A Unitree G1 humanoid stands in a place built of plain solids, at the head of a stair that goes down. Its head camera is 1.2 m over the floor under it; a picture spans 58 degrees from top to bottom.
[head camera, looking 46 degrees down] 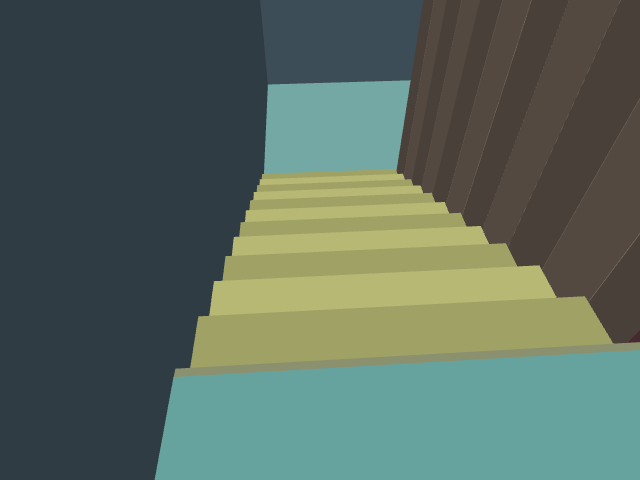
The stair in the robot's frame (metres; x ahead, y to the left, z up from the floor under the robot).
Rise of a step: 0.16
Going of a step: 0.29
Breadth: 1.48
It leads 4 degrees to the left of straight ahead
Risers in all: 12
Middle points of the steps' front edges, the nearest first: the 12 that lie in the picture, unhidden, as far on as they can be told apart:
0.67 -0.30 0.00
0.96 -0.29 -0.15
1.25 -0.27 -0.31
1.54 -0.25 -0.46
1.83 -0.23 -0.62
2.12 -0.21 -0.77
2.41 -0.19 -0.93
2.70 -0.18 -1.08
2.99 -0.16 -1.24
3.28 -0.14 -1.39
3.57 -0.12 -1.55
3.86 -0.10 -1.70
